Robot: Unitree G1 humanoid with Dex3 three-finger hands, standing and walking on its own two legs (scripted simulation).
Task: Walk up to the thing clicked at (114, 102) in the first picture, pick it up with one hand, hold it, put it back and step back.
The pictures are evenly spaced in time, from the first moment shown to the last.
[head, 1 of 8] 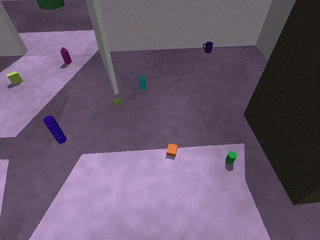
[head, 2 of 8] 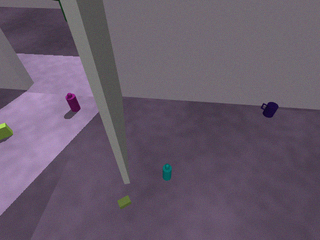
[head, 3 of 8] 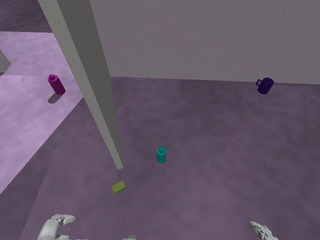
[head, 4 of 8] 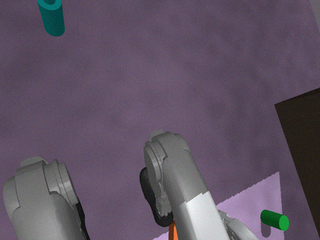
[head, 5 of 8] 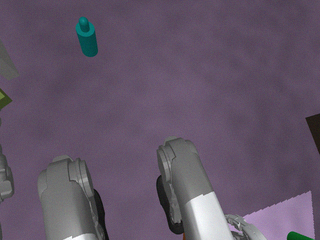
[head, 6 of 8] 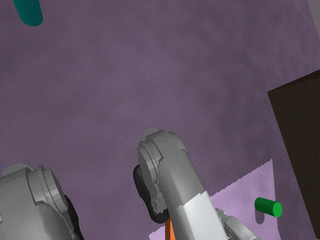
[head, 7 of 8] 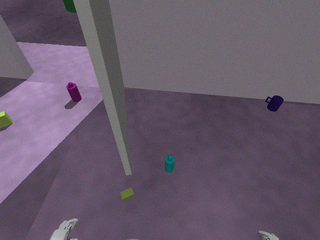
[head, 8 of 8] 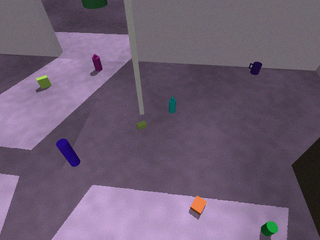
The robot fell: no
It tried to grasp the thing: yes
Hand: left
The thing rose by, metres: 0.66
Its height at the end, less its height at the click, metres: +0.00
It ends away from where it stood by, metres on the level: 0.01
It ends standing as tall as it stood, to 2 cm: yes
